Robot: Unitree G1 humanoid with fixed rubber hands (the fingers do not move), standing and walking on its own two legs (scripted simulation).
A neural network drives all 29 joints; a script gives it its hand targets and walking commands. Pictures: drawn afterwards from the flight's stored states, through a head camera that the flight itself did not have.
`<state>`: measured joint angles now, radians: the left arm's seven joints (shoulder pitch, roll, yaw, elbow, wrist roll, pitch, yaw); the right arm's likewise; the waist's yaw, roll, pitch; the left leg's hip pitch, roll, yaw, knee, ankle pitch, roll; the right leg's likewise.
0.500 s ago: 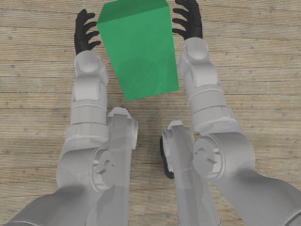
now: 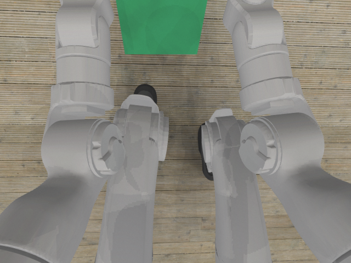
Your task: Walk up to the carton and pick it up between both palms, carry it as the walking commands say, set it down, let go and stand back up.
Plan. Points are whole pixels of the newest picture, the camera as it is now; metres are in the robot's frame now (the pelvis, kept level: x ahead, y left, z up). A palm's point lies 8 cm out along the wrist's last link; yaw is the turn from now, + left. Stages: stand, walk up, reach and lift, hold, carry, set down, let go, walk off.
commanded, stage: set down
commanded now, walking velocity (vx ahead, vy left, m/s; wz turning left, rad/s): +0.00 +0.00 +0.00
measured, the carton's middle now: out of the picture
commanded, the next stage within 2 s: none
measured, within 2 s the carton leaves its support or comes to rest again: neither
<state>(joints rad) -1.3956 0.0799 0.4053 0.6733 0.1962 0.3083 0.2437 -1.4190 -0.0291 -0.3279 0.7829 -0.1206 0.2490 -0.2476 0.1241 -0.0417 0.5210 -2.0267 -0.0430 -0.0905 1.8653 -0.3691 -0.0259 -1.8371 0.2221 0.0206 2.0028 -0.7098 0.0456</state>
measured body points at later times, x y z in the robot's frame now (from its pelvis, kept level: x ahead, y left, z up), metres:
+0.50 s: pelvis +0.02 +0.00 -0.03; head +0.40 +0.06 +0.19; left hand +0.55 +0.25 -0.22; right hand +0.60 +0.00 -0.21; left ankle +0.17 +0.13 -0.42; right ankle +0.08 -0.12 -0.42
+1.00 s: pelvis +0.04 +0.00 -0.04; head +0.44 +0.04 +0.17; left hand +0.57 +0.25 -0.23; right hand +0.62 -0.01 -0.23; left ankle +0.17 +0.13 -0.42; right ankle +0.08 -0.12 -0.42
